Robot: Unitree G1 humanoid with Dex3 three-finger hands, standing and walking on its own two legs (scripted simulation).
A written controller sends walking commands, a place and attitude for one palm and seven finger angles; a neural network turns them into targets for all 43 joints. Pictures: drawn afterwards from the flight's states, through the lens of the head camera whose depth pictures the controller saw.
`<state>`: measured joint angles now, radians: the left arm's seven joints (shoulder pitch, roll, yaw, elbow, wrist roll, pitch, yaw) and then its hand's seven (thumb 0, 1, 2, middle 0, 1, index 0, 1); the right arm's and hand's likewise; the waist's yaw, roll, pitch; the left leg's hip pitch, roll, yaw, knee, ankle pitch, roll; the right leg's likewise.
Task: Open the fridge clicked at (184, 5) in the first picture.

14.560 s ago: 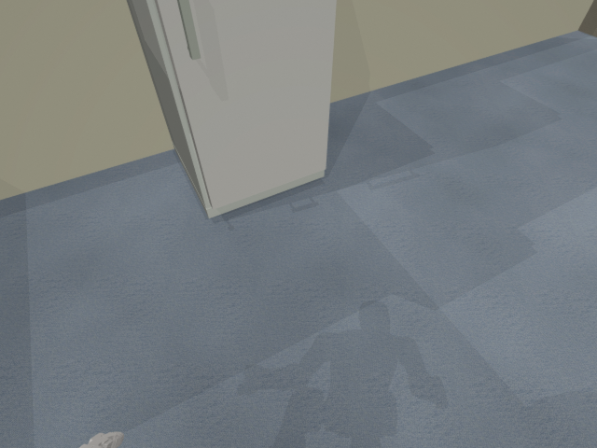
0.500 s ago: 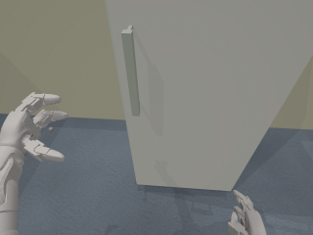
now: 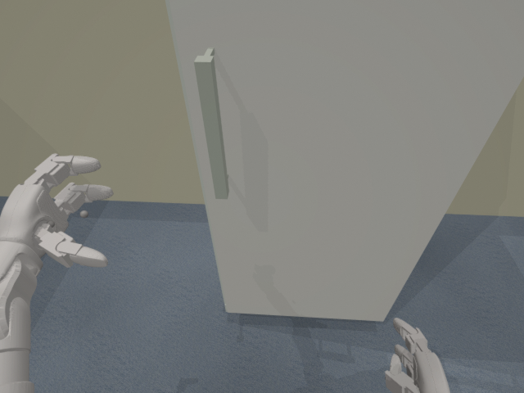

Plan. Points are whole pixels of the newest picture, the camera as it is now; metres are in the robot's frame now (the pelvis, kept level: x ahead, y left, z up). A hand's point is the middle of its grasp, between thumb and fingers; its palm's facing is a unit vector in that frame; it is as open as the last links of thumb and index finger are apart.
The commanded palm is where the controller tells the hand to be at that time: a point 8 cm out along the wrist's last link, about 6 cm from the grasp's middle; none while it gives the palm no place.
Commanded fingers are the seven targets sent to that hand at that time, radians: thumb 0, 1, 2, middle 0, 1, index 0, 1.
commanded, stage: raise the hand to about handle height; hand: left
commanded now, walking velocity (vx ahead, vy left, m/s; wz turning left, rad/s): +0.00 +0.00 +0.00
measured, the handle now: (216, 131) +0.53 +0.16 +0.15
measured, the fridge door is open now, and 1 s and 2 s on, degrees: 0 0 0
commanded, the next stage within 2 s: move the hooked fingers beside the handle in 0.02 s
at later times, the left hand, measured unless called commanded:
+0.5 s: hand (114, 195) +0.32 +0.26 +0.17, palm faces +0.08 -1.00 -0.03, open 14.0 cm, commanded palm +0.29 +0.30 +0.17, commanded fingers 0.00 -0.50 0.30 -0.30 -1.20 -0.30 -1.20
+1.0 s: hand (145, 170) +0.38 +0.24 +0.16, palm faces +0.07 -1.00 -0.01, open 14.0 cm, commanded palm +0.36 +0.29 +0.17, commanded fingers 0.00 -0.50 0.30 -0.30 -1.20 -0.30 -1.20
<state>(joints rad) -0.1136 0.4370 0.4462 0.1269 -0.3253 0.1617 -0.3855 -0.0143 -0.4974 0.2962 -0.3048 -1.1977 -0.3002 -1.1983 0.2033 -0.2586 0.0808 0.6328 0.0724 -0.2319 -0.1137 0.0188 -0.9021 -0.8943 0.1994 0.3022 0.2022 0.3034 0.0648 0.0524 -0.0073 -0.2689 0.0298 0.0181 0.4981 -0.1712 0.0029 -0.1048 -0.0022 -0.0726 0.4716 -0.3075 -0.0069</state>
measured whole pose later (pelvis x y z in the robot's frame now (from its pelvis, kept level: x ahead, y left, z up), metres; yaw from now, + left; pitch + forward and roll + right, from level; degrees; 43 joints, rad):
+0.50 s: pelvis +0.00 +0.00 +0.00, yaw +0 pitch -3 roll -1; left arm -0.27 0.43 0.38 0.28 -0.28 0.16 -0.35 -0.01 -0.50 0.30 -0.30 -1.20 -0.30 -1.20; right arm 0.21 -0.26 0.08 0.64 0.08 -0.21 -0.12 0.02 -0.90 -0.89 0.20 0.30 0.20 0.30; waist 0.05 0.05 -0.01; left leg -0.29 0.03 0.02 0.50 -0.17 0.00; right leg -0.13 0.00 -0.07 0.48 -0.31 -0.01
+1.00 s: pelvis +0.01 +0.00 +0.00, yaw -1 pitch +0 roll -1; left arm -0.46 0.43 0.36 0.51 -0.24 0.11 -0.29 -0.01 -0.50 0.30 -0.30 -1.20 -0.30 -1.20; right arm 0.26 -0.28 0.05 0.66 0.07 -0.16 -0.11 0.02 -0.90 -0.89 0.20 0.30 0.20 0.30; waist 0.00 0.04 -0.03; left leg -0.34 0.04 0.03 0.52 -0.19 0.00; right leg -0.19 0.00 -0.05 0.51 -0.32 -0.01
